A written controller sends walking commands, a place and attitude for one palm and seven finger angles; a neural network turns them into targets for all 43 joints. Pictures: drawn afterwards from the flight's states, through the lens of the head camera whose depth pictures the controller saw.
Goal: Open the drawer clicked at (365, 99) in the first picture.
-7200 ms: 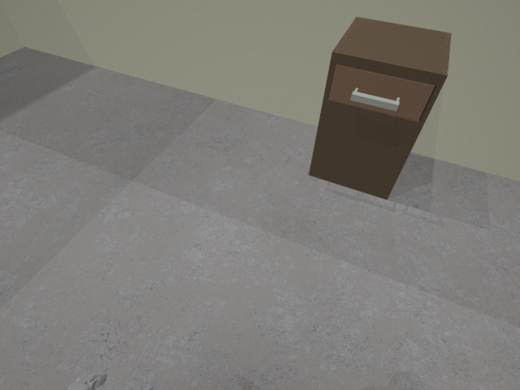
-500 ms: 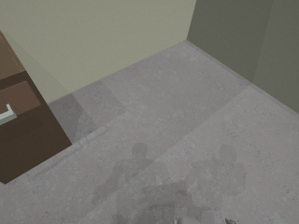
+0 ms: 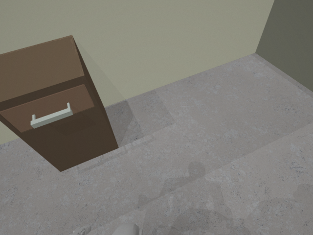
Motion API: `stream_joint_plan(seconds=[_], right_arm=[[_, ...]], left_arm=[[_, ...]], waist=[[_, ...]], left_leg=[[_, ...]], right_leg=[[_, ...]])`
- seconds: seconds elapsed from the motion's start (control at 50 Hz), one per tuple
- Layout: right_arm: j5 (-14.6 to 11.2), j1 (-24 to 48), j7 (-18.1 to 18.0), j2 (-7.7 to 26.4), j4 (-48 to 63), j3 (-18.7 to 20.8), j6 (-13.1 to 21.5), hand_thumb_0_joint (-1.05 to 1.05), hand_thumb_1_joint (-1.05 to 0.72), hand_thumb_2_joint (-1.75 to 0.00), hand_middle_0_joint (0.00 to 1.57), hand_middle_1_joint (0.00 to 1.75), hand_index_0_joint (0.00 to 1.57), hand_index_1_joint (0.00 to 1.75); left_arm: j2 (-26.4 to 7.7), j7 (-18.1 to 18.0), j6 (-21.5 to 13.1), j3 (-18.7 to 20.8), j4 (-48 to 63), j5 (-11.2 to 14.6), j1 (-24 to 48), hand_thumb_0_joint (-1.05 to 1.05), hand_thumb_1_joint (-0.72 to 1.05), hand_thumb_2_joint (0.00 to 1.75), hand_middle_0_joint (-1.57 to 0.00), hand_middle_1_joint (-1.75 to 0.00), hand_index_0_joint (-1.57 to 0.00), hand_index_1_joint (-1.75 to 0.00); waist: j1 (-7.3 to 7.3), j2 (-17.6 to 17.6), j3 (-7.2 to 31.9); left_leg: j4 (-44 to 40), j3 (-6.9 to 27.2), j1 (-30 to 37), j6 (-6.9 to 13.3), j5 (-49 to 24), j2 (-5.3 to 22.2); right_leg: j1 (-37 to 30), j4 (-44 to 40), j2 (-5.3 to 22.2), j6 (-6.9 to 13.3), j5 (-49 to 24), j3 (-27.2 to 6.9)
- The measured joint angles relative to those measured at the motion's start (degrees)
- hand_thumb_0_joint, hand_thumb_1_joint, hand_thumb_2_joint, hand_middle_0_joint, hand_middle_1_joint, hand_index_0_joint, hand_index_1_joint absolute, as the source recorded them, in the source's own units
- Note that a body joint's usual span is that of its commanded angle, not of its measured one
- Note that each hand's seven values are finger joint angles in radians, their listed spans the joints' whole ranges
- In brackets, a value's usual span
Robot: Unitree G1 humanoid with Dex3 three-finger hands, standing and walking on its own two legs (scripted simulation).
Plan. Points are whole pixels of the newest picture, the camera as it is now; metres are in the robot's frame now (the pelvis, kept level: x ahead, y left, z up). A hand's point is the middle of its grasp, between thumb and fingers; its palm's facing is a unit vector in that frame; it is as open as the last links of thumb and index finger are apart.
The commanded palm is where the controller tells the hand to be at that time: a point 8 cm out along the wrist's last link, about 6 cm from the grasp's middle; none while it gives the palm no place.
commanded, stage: turn to face it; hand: left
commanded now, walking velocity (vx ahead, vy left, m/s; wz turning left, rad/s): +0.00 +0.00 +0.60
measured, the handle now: (51, 114) +0.67 +0.56 -0.21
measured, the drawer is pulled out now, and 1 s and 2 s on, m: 0.00 0.00 0.00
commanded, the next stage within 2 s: take the last steps up to it in 0.74 s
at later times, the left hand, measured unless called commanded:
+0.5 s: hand out of the picture +0.01 +0.28 -0.17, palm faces +0.29 -0.93 -0.24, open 7.4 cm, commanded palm none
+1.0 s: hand out of the picture -0.03 +0.19 -0.15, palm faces +0.44 -0.86 -0.27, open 7.3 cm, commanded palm none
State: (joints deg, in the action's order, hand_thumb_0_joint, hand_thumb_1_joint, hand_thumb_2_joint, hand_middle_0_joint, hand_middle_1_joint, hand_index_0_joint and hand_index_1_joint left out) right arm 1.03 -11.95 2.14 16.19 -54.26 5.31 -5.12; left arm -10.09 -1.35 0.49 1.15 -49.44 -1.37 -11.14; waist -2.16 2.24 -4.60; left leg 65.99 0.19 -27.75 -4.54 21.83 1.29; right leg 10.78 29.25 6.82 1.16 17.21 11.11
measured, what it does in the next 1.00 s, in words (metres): steps on the spot, turning left: left foot, then right foot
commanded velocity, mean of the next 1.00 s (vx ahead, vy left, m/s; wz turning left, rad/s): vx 0.05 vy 0.01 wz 0.32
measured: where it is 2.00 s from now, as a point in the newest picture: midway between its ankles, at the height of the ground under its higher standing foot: (142, 232)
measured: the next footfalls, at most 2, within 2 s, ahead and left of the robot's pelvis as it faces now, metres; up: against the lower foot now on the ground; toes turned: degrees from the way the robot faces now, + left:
left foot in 0.24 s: +0.03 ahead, +0.15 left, +0.00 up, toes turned +15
right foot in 0.76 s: +0.06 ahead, -0.08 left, +0.00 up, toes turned +15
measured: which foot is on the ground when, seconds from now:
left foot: up 0.00-0.22, down 0.24-0.76, up 0.78-1.00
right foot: down 0.00-0.24, up 0.26-0.74, down 0.76-1.00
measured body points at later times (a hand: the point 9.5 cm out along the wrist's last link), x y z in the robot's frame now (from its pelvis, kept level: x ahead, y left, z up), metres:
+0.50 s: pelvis +0.00 +0.06 +0.00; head +0.02 +0.09 +0.45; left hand -0.01 +0.33 -0.15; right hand +0.16 -0.16 -0.13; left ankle -0.01 +0.14 -0.74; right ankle +0.02 -0.11 -0.66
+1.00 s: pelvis +0.00 -0.01 +0.00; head +0.02 -0.04 +0.45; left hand -0.05 +0.23 -0.13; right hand +0.11 -0.23 -0.17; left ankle -0.09 +0.13 -0.65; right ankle +0.02 -0.09 -0.74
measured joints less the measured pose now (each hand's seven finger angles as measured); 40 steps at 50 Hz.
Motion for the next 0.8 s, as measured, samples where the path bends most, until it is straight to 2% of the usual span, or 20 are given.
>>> stream_joint_plan(seconds=[0.1,0.18,0.22,0.24,0.26,0.3,0.36,0.42,0.5,0.58,0.68,0.74,0.76,0.78,0.8], right_arm=[[-0.19,1.84,0.14,-0.47,-0.3,-0.55,-0.34,0.01,-0.91,-0.9,0.19,0.3,0.2,0.3],[-0.44,3.8,0.16,-1.19,0.49,-1.29,0.42,0.01,-0.91,-0.9,0.19,0.3,0.19,0.3],[-0.45,4.44,0.14,-1.48,1.27,-1.66,1.15,0.01,-0.91,-0.9,0.19,0.3,0.2,0.3],[-0.39,4.51,0.22,-1.38,1.86,-1.85,1.72,0.01,-0.91,-0.9,0.19,0.3,0.2,0.3],[-0.28,4.89,0.11,-1.76,2.17,-1.82,2.45,0.01,-0.91,-0.9,0.19,0.3,0.2,0.3],[-0.4,5.41,-0.22,-2.53,2.63,-2.32,3.42,0.01,-0.91,-0.9,0.19,0.3,0.2,0.3],[-0.27,5.03,-1.16,-3.16,2.99,-2.93,3.89,0.01,-0.91,-0.9,0.2,0.3,0.2,0.3],[-0.29,4.42,-1.74,-3.54,2.79,-3.37,3.95,0.0,-0.91,-0.9,0.2,0.3,0.2,0.3],[-0.31,3.13,-1.81,-4.4,2.21,-3.75,3.9,0.0,-0.91,-0.9,0.2,0.3,0.2,0.3],[-0.14,1.49,-1.78,-5.25,1.46,-3.79,3.7,0.01,-0.91,-0.9,0.2,0.3,0.2,0.3],[0.19,-0.39,-1.83,-5.44,0.26,-3.45,3.24,0.01,-0.91,-0.9,0.2,0.3,0.2,0.3],[0.06,-1.5,-1.84,-5.08,-0.65,-3.09,2.92,0.01,-0.91,-0.9,0.2,0.3,0.2,0.3],[-0.13,-1.99,-1.82,-4.97,-0.95,-2.94,2.86,0.01,-0.91,-0.9,0.2,0.3,0.2,0.3],[-0.39,-2.11,-1.8,-4.5,-1.46,-2.68,2.7,0.01,-0.91,-0.9,0.2,0.3,0.2,0.3],[-0.51,-2.28,-1.85,-4.16,-1.88,-2.37,2.31,0.01,-0.91,-0.9,0.2,0.3,0.2,0.3]], left_arm=[[-0.76,0.1,0.11,0.27,-1.19,-0.3,-2.08,0.0,0.9,0.9,-0.2,-0.3,-0.2,-0.3],[-2.34,0.16,0.6,1.03,-2.3,-0.49,-3.44,0.0,0.9,0.9,-0.2,-0.3,-0.2,-0.3],[-3.38,0.21,0.87,1.59,-2.89,-0.38,-4.18,0.0,0.9,0.9,-0.2,-0.3,-0.2,-0.3],[-3.86,0.28,1.04,1.86,-3.05,-0.16,-4.86,0.0,0.9,0.9,-0.2,-0.3,-0.2,-0.3],[-4.61,0.36,1.45,2.22,-3.5,0.12,-4.9,0.0,0.9,0.9,-0.2,-0.3,-0.2,-0.3],[-5.77,0.12,2.9,2.64,-4.35,0.22,-4.23,0.01,0.9,0.9,-0.2,-0.3,-0.2,-0.3],[-6.0,0.03,3.69,2.89,-5.13,0.18,-3.16,0.01,0.9,0.9,-0.2,-0.3,-0.2,-0.3],[-5.56,0.42,3.26,2.71,-4.76,0.25,-1.84,0.01,0.91,0.9,-0.2,-0.3,-0.2,-0.3],[-4.94,0.49,2.81,2.42,-3.81,0.26,-0.39,0.01,0.91,0.9,-0.2,-0.3,-0.2,-0.3],[-4.14,0.34,2.86,2.18,-3.43,0.29,0.82,0.01,0.91,0.9,-0.2,-0.3,-0.2,-0.3],[-2.63,0.13,2.48,1.6,-3.15,0.6,2.07,0.0,0.91,0.9,-0.2,-0.3,-0.2,-0.3],[-1.67,0.05,1.58,1.17,-2.94,0.84,2.29,0.0,0.91,0.9,-0.2,-0.3,-0.2,-0.3],[-1.46,-0.01,1.06,1.03,-2.82,0.82,2.1,0.0,0.9,0.9,-0.2,-0.3,-0.2,-0.3],[-0.77,-0.2,0.5,0.9,-3.11,0.59,2.09,0.0,0.9,0.9,-0.2,-0.3,-0.2,-0.3],[-0.23,-0.22,0.18,0.56,-3.2,0.38,1.81,0.0,0.9,0.9,-0.2,-0.3,-0.2,-0.3]], waist=[[1.24,-1.21,-1.01],[2.61,-2.65,-1.65],[3.14,-3.43,-1.52],[3.31,-3.58,-1.06],[3.28,-4.55,-1.01],[3.79,-5.92,-1.41],[3.76,-5.62,-0.91],[3.37,-4.8,-0.52],[2.85,-4.25,0.3],[1.97,-3.7,1.11],[0.6,-2.26,1.37],[0.17,-1.38,1.66],[0.22,-1.33,1.92],[0.26,-0.17,1.71],[0.16,0.58,1.64]], left_leg=[[-9.07,-2.06,2.56,-0.17,1.24,1.4],[-18.97,-4.83,6.22,0.83,2.04,1.34],[-25.83,-6.17,9.12,1.58,-0.76,0.9],[-30.29,-6.48,11.05,2.68,-4.07,0.68],[-30.26,-6.48,10.7,4.65,-3.83,-0.11],[-28.53,-6.17,10.09,6.94,-2.43,-1.05],[-31.28,-4.96,11.48,7.5,-3.64,-1.37],[-35.46,-3.53,13.31,7.9,-6.23,-2.01],[-39.1,-1.96,14.7,8.09,-8.53,-2.83],[-40.24,-0.6,14.85,7.84,-9.48,-3.41],[-39.29,0.89,13.79,6.85,-9.62,-3.69],[-37.41,1.7,12.22,5.78,-9.16,-4.06],[-36.12,1.9,11.37,5.3,-8.68,-4.38],[-34.0,2.45,10.48,4.97,-7.59,-3.89],[-30.31,2.9,9.21,4.53,-3.08,-3.86]], right_leg=[[-0.52,0.3,1.43,-0.62,0.54,3.38],[0.18,2.88,2.82,-1.75,2.04,5.92],[0.95,5.55,3.79,-2.69,3.53,7.16],[1.92,7.98,4.32,-3.26,4.75,7.56],[3.79,12.32,4.92,-4.08,7.2,6.0],[8.23,22.92,3.49,-4.9,14.03,-0.14],[13.25,33.5,1.13,-5.58,13.13,-4.79],[15.87,36.53,0.27,-6.03,8.45,-7.29],[16.33,34.03,-0.25,-6.52,5.38,-9.09],[14.43,28.56,-1.08,-6.57,6.04,-9.61],[9.58,17.65,-3.05,-5.79,7.91,-9.18],[5.2,8.28,-4.3,-5.1,3.41,-8.59],[3.17,3.73,-4.39,-4.44,0.56,-8.37],[2.66,2.85,-5.04,-2.66,0.01,-7.69],[2.6,3.26,-5.25,-1.13,0.48,-7.04]])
